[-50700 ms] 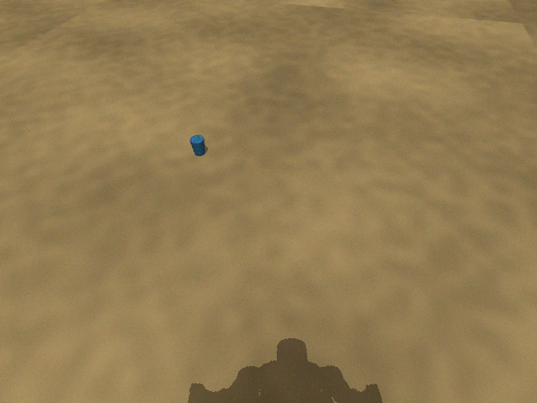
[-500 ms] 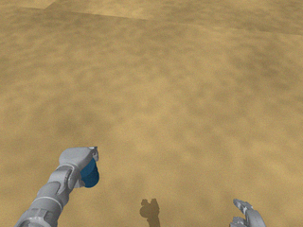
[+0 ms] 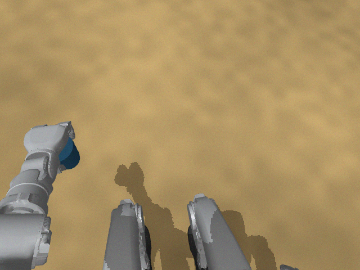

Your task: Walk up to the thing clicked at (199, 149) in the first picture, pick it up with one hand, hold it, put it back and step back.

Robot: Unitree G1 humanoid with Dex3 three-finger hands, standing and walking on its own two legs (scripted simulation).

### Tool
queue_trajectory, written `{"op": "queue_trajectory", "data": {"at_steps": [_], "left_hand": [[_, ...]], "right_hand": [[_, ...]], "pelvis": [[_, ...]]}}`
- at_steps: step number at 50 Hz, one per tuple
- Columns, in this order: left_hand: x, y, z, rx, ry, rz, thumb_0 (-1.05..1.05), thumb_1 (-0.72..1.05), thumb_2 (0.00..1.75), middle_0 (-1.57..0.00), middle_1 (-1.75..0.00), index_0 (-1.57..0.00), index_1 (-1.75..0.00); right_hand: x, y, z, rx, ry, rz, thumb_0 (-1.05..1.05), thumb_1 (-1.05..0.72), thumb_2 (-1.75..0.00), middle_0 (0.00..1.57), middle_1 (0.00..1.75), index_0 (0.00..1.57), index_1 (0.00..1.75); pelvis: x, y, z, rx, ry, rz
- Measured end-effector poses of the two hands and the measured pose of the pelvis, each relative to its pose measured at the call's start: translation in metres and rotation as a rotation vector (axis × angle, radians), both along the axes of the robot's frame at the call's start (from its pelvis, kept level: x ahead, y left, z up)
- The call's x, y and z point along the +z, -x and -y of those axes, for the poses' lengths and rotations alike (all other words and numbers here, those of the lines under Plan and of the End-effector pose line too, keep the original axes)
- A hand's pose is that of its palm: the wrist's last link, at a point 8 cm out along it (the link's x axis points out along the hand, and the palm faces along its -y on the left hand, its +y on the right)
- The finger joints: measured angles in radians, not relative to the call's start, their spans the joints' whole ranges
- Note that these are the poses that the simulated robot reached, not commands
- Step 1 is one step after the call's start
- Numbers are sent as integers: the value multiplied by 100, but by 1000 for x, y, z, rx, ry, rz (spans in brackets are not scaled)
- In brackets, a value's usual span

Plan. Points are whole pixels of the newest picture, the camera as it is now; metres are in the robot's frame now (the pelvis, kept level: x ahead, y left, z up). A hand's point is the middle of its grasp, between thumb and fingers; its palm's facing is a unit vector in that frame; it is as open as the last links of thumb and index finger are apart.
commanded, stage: crouch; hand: left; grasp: from above
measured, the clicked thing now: (62, 153) +0.43 +0.28 -0.17
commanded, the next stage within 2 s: lower in 1.06 s
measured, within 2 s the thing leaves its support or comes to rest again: rests again in 1.82 s
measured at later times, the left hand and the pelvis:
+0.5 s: hand (68, 161) +0.44 +0.30 -0.29, palm faces -0.45 -0.06 -0.89, open 10.1 cm; pelvis +0.00 -0.01 -0.12, yaw -4 degrees
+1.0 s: hand (73, 162) +0.46 +0.31 -0.36, palm faces -0.46 -0.06 -0.89, open 10.1 cm; pelvis -0.01 -0.01 -0.19, yaw -7 degrees
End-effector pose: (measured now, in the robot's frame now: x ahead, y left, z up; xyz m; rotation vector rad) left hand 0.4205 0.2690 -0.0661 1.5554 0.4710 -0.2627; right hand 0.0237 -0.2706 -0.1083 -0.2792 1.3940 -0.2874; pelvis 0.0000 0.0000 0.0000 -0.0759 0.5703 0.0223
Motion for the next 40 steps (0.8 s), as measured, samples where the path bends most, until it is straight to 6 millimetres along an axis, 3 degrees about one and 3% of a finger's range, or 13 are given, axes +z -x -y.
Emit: {"op": "queue_trajectory", "data": {"at_steps": [6,14,20,25,40], "left_hand": [[-62,-3,-11,-3,22,-43,-2,-6,75,-50,-99,-51,-95],[-125,-8,-26,-7,48,-25,-2,-6,70,-55,-95,-55,-91],[-152,-17,-33,7,45,1,-2,-7,66,-58,-92,-58,-88],[-169,-28,-35,21,38,1,-2,-8,65,-59,-91,-60,-87],[-218,-39,-39,15,56,-36,-2,-7,63,-59,-90,-60,-86]], "right_hand": [[-41,0,-5,33,-15,-32,1,-89,-89,21,30,21,30],[-82,-27,5,132,-10,-48,1,-90,-89,21,30,21,30],[-101,-46,13,185,1,-45,1,-90,-90,21,30,21,30],[-114,-50,17,195,1,-50,1,-91,-90,20,30,21,30],[-150,-12,12,162,-44,-162,1,-91,-90,20,30,21,30]], "pelvis": [[-42,3,0,0,18,-59],[-87,1,4,-1,37,-103],[-108,0,7,-12,48,-111],[-123,-1,8,-24,56,-113],[-163,3,9,-56,70,-87]]}}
